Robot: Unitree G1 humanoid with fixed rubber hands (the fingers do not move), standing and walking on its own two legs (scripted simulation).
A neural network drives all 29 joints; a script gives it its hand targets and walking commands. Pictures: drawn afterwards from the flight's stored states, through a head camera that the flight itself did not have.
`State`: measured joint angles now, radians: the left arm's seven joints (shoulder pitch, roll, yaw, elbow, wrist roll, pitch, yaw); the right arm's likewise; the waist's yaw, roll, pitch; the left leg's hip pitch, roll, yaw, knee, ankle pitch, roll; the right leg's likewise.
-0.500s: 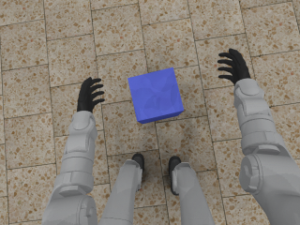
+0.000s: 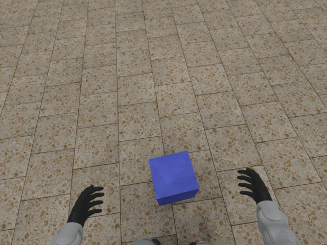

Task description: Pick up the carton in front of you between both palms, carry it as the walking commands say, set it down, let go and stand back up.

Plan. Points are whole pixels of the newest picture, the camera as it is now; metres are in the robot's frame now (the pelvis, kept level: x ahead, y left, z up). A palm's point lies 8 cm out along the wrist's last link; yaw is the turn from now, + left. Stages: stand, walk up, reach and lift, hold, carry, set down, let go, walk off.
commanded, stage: let go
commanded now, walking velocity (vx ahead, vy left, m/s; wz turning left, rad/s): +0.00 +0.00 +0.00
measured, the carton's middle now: (172, 179) +0.41 +0.01 -0.64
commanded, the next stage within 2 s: stand in 0.64 s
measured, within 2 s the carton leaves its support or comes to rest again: neither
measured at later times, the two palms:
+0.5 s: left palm (75, 225) +0.16 +0.23 -0.05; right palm (281, 238) +0.15 -0.24 -0.06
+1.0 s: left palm (67, 244) +0.12 +0.27 -0.11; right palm out of the picture +0.12 -0.25 -0.09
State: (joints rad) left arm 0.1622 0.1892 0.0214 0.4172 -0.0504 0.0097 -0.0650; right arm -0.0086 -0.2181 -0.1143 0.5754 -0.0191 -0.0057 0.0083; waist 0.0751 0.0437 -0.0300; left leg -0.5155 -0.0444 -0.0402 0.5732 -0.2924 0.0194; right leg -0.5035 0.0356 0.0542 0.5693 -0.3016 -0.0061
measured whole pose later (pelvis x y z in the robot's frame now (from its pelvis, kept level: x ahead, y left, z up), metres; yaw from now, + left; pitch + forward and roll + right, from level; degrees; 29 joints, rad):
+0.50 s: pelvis -0.01 +0.00 +0.01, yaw +1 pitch -5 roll +0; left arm 0.21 0.21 0.03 0.39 0.02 0.20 -0.04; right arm 0.24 -0.21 -0.04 0.44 0.00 0.11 0.05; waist 0.00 0.00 0.09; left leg -0.11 -0.04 -0.05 0.47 -0.28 0.02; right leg -0.09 0.04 0.04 0.46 -0.29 -0.01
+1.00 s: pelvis +0.03 +0.01 +0.00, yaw +2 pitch +4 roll +0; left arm 0.31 0.27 0.01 0.74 0.03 -0.06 0.03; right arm 0.37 -0.24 -0.01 0.72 -0.02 -0.05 -0.01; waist 0.00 -0.04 -0.09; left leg -0.26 -0.05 -0.05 0.56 -0.36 0.03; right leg -0.22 0.00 0.00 0.54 -0.38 0.01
